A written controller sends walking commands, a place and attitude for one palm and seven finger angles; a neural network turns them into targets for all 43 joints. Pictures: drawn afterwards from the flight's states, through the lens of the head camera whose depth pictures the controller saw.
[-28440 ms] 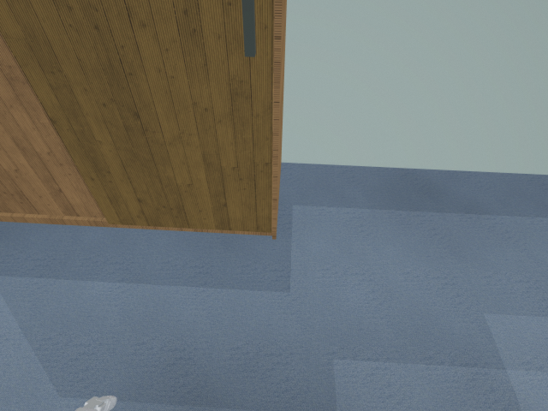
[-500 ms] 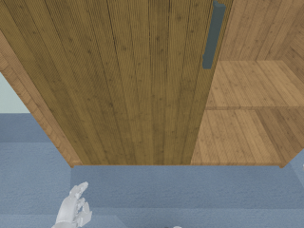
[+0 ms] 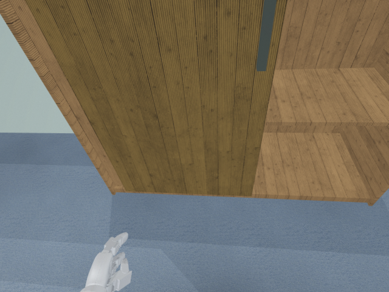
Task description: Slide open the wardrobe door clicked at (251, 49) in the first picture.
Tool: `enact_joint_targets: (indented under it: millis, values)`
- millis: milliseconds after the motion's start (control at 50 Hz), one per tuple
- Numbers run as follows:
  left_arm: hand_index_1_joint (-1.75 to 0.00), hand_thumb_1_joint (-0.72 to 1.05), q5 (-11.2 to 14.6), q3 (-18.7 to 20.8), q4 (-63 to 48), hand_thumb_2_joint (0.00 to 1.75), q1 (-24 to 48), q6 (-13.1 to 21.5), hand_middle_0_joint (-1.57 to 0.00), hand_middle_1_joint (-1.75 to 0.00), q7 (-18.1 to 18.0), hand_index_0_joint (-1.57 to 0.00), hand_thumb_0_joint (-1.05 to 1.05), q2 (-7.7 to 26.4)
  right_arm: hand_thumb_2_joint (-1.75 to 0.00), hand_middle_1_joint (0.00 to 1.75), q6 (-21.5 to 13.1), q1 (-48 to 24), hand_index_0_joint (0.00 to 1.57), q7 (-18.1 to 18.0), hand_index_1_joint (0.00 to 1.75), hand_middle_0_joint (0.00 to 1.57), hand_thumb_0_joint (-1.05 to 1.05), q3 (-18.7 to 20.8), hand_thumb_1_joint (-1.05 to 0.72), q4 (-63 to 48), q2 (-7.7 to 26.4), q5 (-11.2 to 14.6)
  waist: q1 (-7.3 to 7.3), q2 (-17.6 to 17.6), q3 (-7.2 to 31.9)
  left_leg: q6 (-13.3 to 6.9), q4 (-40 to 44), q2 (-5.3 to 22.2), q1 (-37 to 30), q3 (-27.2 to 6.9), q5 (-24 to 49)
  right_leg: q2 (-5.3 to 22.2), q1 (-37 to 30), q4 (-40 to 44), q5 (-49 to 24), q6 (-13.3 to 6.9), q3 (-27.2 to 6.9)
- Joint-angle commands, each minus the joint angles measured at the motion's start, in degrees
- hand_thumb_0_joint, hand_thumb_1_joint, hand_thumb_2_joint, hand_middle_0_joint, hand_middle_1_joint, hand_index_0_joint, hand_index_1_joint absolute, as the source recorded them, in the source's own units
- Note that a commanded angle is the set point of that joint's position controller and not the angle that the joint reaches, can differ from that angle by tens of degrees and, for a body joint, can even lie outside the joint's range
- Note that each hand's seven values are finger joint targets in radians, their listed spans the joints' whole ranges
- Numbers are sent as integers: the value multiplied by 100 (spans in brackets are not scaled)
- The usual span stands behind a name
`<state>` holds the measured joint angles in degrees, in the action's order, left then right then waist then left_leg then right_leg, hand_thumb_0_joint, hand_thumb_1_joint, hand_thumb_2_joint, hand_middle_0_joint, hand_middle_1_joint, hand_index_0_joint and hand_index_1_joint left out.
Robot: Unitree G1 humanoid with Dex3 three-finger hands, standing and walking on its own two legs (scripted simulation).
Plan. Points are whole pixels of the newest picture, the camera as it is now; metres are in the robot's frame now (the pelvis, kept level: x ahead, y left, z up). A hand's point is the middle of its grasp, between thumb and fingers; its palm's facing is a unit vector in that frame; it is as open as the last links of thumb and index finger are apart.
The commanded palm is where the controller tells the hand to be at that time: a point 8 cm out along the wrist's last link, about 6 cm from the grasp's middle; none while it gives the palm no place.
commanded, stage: stop stepping back and stand still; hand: right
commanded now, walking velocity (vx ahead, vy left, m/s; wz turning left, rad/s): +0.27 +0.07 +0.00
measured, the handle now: (264, 33) +0.73 -0.18 +0.20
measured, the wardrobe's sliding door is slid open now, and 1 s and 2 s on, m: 0.64 0.64 0.64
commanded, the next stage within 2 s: let the arm hang, fingers relaxed in 0.58 s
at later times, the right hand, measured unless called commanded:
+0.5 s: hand out of the picture +0.11 -0.28 +0.17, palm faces +0.44 +0.80 -0.42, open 7.4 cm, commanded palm +0.06 -0.32 +0.18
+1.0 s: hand out of the picture -0.05 -0.23 -0.18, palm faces +0.04 +0.98 -0.18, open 7.0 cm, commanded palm none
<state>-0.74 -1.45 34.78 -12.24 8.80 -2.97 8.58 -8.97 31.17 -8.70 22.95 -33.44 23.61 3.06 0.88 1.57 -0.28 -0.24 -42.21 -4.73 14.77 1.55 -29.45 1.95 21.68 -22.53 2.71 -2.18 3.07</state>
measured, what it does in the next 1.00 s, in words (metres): steps on the spot: left foot, then right foot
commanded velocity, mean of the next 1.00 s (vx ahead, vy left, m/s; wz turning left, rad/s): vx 0.11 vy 0.02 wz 0.00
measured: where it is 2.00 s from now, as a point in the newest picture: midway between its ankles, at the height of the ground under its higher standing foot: outside the picture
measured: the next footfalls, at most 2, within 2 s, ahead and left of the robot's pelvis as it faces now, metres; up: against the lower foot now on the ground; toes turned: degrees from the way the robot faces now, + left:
left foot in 0.06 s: -0.02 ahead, +0.07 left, +0.00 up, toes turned -4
right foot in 0.24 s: +0.05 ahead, -0.13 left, +0.00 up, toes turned -4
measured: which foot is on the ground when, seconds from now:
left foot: up 0.00-0.04, down 0.06-1.00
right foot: down 0.00-0.06, up 0.08-0.22, down 0.24-0.44, up 0.46-0.66, down 0.68-1.00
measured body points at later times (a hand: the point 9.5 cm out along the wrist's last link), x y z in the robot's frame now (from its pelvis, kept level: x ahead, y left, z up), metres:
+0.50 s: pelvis -0.08 -0.02 -0.01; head -0.11 -0.03 +0.44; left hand +0.05 +0.22 -0.10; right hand +0.08 -0.32 +0.19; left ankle -0.06 +0.06 -0.74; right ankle -0.02 -0.13 -0.70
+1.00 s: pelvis -0.08 -0.05 -0.01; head -0.07 -0.06 +0.44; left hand +0.00 +0.19 -0.14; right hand -0.05 -0.28 -0.17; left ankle -0.06 +0.07 -0.74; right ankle -0.03 -0.17 -0.74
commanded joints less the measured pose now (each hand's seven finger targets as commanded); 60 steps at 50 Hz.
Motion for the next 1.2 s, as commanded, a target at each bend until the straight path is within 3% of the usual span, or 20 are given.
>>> enact_joint_targets:
  millis: [0,20,40,60,180,240,360,380,420,440,500,600,640,660,720,780,840,900,980,1180]
  values:
    - [-30,90,-25,420,-807,90,468,105,-20,-30,-41,-20,0,944,-90,30,-101,-177,20,-164,30,20,0,579,-90,-894,984,-19,-41,-965,689,-544,2494,151,-1169,189,141,76,-76,581,2995,943,-18]
    - [-30,90,-41,450,-757,90,447,4,-20,-30,-33,-20,0,913,-90,30,-92,-256,20,-148,30,20,0,705,-90,-866,1176,-40,-53,391,561,-999,3278,1324,154,-1217,-213,-194,-593,-1555,2192,693,260]
    - [-30,90,-75,421,-722,90,583,-21,-20,-30,-69,-20,0,991,-90,30,-128,-549,20,-182,30,20,0,820,-90,-1013,1263,31,-55,555,313,-1441,3653,2356,1160,-2263,-187,-176,-424,-2915,1900,524,-201]
    - [-30,90,-87,343,-561,90,590,-46,-20,-30,-72,-20,0,919,-90,30,-208,-1069,20,-184,30,20,0,802,-90,-1301,1346,13,-95,632,511,-1485,3326,2369,965,-1874,-202,-31,-115,-3488,1636,502,-385]
    - [-30,90,66,351,-494,90,515,-65,-20,-30,-275,-20,0,1111,-90,30,-171,-1077,20,-238,30,20,0,408,-90,-154,932,-131,-244,-162,-115,-702,1977,1357,944,-655,-794,110,-684,-845,2324,91,3]
    - [-30,90,28,327,-727,90,663,-59,-20,-30,-329,-20,0,1161,-90,30,-366,-996,20,-207,30,20,0,751,-90,-628,1285,-50,-159,-1986,-56,-98,-817,157,1198,213,-261,1765,-361,1653,4776,-586,-3137]
    - [-30,90,18,359,-658,90,620,66,-20,-30,-152,-20,0,1128,-90,30,-266,-441,20,-151,30,20,0,520,-90,-795,919,-142,-47,-1523,103,-216,1041,76,-1116,684,154,917,862,1093,3992,-86,-990]
    - [-30,90,0,392,-689,90,606,17,-20,-30,-157,-20,0,1120,-90,30,-229,-355,20,-161,30,20,0,563,-90,-633,971,-190,-4,-1023,60,-380,1690,265,-1491,297,147,629,1267,233,3849,13,-714]
    - [-30,90,10,463,-700,90,620,-56,-20,-30,-138,-20,0,1026,-90,30,-226,-790,20,-158,30,20,0,716,-90,-604,1212,-196,7,1214,-112,-1432,3510,2490,-462,-3177,-1509,-141,1797,-3413,2554,275,29]
    - [-30,90,8,444,-581,90,648,44,-20,-30,-126,-20,0,1071,-90,30,-379,-1293,20,-181,30,20,0,703,-90,-846,1155,-156,-109,705,-97,-1542,3588,2568,-103,-3240,-1180,4,1640,-4222,2248,334,-333]
    - [-30,90,22,334,-376,90,330,34,-20,-30,-126,-20,0,918,-90,30,-421,-822,20,-190,30,20,0,648,-90,-73,962,-155,-202,147,7,-1071,3132,2002,279,-1558,-528,263,943,-3377,1872,264,-191]
    - [-30,90,21,296,-501,90,501,42,-20,-30,-256,-20,0,946,-90,30,-374,-882,20,-216,30,20,0,407,-90,-39,807,-139,-121,146,52,-715,2665,1579,711,-825,-489,8,-788,-1101,1777,112,324]
    - [-30,90,34,352,-628,90,579,72,-20,-30,-289,-20,0,1090,-90,30,-400,-941,20,-207,30,20,0,420,-90,-355,836,-91,-111,-469,4,-347,1895,1151,704,-554,16,521,-947,-140,2094,-124,-574]
    - [-30,90,-65,681,611,90,17,86,-20,-30,371,-20,0,2047,-90,30,444,-840,20,647,30,20,0,-1751,-90,4074,-415,-613,-519,-1098,-459,-24,-72,1106,1524,406,1342,1267,-428,-451,254,-446,-1351]
    - [-30,90,-199,500,256,90,139,-604,-20,-30,311,-20,0,1624,-90,30,1044,-1218,20,893,30,20,0,-1706,-90,4564,-458,-505,-336,-850,37,91,-1454,594,1097,-255,-453,1519,678,484,1901,-883,-2413]
    - [-30,90,-202,421,324,90,576,-705,-20,-30,284,-20,0,1736,-90,30,881,-1234,20,915,30,20,0,-1786,-90,5840,-171,-461,139,231,396,73,763,623,-269,-164,1012,831,562,-382,661,-422,-1326]
    - [-30,90,-81,333,719,90,178,-915,-20,-30,329,-20,0,1148,-90,30,856,-1904,20,829,30,20,0,-1988,-90,6841,207,-437,-358,707,109,-544,2446,1886,756,-1749,1004,-151,-342,-1274,1736,198,-269]
    - [-30,90,-109,298,1276,90,42,-1037,-20,-30,297,-20,0,1055,-90,30,872,-2273,20,789,30,20,0,-2159,-90,7683,-45,-407,-458,126,-291,-379,2359,1288,1125,-1268,1050,24,-1049,-727,972,177,-433]
    - [-30,90,-98,293,1760,90,117,-953,-20,-30,226,-20,0,1073,-90,30,874,-1645,20,762,30,20,0,-2145,-90,8606,-357,-379,-150,-1154,86,-147,2099,877,-118,-730,1411,399,-730,199,1122,44,-779]
    - [-30,90,-23,341,2537,90,-303,-935,-20,-30,148,-20,0,952,-90,30,862,-1327,20,707,30,20,0,-2262,-90,9606,-586,-389,-166,-241,56,-118,2306,950,-222,-559,1755,447,-1166,429,849,-2,-735]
